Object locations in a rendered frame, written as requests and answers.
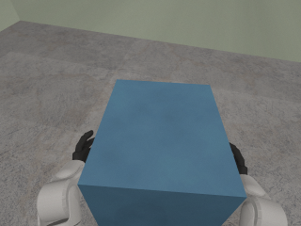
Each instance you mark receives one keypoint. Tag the robot right hand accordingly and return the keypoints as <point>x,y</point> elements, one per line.
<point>239,160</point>

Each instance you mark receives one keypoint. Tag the right robot forearm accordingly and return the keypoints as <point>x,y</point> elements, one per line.
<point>258,209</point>

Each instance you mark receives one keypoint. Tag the carton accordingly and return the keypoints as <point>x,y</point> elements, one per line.
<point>161,157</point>

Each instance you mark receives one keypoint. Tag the robot left hand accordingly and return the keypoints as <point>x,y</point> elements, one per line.
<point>82,147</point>

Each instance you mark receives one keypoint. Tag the left robot forearm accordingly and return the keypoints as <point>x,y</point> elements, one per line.
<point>58,202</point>

